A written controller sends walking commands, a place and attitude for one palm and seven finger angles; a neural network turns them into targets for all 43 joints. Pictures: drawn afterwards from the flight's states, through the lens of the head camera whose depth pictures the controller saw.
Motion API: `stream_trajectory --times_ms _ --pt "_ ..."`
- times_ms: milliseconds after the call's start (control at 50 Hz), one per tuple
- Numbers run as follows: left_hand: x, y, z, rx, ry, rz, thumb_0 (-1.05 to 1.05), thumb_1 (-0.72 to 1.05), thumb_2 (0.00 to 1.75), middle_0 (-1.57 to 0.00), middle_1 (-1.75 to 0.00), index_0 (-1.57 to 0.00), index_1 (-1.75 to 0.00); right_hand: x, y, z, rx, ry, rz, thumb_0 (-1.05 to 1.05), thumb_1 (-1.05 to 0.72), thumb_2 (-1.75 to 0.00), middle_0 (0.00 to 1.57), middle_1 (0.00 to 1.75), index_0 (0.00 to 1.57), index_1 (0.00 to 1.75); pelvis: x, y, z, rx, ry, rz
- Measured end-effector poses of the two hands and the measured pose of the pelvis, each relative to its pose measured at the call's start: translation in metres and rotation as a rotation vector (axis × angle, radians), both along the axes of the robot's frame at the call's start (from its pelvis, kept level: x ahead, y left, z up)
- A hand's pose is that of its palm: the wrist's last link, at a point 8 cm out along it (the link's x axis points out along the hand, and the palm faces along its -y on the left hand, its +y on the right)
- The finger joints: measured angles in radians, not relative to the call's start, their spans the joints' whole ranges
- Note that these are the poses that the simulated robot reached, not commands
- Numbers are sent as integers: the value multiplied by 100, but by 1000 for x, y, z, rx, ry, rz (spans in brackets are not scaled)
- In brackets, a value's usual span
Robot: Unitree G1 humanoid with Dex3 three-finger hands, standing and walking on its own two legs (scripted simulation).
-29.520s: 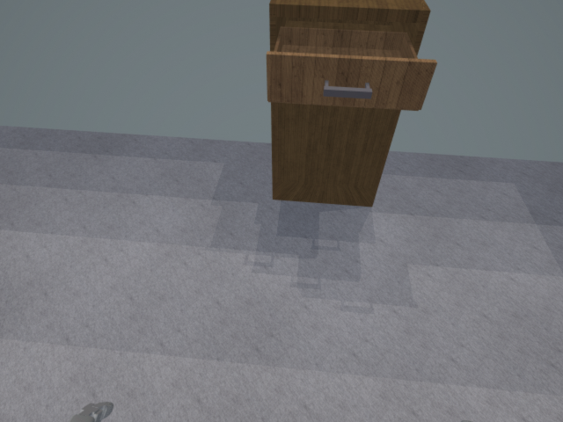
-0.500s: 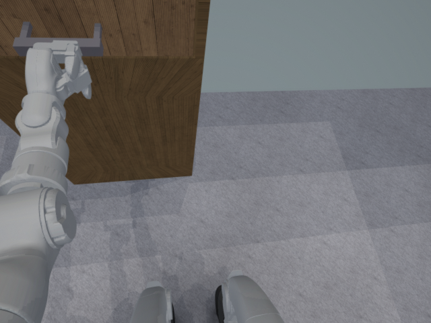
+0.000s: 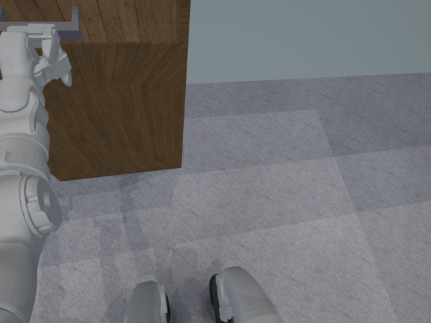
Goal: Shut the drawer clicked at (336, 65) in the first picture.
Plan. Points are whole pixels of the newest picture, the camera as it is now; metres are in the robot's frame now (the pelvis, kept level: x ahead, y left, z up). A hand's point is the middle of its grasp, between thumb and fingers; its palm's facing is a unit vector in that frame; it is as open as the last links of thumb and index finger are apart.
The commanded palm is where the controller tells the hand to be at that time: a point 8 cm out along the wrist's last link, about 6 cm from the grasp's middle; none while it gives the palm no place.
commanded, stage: pull the fist back off the drawer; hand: left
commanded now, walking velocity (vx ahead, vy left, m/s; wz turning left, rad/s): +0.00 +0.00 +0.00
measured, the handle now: (37, 22) +0.63 +0.21 +0.10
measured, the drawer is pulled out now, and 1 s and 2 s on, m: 0.00 0.00 0.00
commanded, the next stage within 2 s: draw the hand back to the body in 0.34 s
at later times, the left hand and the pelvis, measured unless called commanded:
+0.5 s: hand (52, 77) +0.52 +0.19 +0.09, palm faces +0.03 -1.00 -0.02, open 3.3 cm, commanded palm +0.48 +0.22 +0.10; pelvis +0.06 +0.01 +0.03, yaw +0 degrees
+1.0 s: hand out of the picture +0.37 +0.20 +0.16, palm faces +0.06 -0.99 -0.11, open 3.2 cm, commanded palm +0.34 +0.25 +0.17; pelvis +0.05 -0.01 +0.06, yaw +2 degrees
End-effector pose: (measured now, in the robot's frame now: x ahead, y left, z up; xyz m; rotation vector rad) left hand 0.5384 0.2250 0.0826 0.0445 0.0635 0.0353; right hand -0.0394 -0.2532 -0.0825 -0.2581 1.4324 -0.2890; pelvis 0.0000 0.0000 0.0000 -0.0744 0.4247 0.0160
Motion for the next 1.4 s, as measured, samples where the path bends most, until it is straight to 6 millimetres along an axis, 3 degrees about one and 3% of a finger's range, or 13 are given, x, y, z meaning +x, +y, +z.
stream_trajectory --times_ms 100,200,400,540,620,720,800,960,1160,1400 --pt "-2 1 0 -28 -7 1 5 90 90 -140 -160 -153 -160 7 4 3 14 -3 -25 1 -90 -89 20 30 20 30 10 2 6 5 -10 -18" --pt "-11 5 2 -17 -24 7 6 89 89 -140 -160 -146 -160 28 6 8 33 -30 -39 1 -90 -89 20 30 20 30 26 5 15 13 -28 -33" --pt "-38 19 6 -27 -27 18 2 89 90 -140 -160 -141 -160 108 2 12 56 -142 23 1 -90 -89 20 30 20 30 54 6 27 18 -75 -12" --pt "-48 9 12 -19 -80 -17 2 90 90 -140 -160 -140 -160 153 -1 12 56 -226 65 1 -90 -89 20 30 20 30 59 7 29 19 -84 -4" --pt "-70 6 29 -10 -108 -28 2 90 90 -140 -160 -140 -160 172 4 18 88 -297 61 1 -90 -89 20 30 20 30 66 6 37 28 -115 -15" --pt "-102 20 40 -5 -66 18 1 90 90 -140 -160 -140 -160 193 11 29 118 -380 76 1 -90 -89 20 30 20 30 69 1 47 39 -173 -12" --pt "-130 31 55 6 -83 41 1 90 90 -140 -160 -140 -160 208 12 39 119 -450 107 1 -90 -89 20 30 20 30 67 -1 52 40 -216 2" --pt "-179 28 81 3 -110 -14 1 90 90 -140 -160 -140 -160 235 10 57 108 -595 175 1 -90 -89 20 30 20 30 56 -4 58 49 -295 25" --pt "-241 35 104 212 -68 210 1 89 90 -140 -160 -140 -160 261 19 85 97 -708 217 1 -90 -89 20 30 20 30 48 -8 74 71 -409 16" --pt "-294 39 145 294 -151 305 1 89 90 -141 -160 -140 -160 279 37 93 150 -753 284 1 -90 -89 20 30 20 30 54 -10 85 78 -480 20"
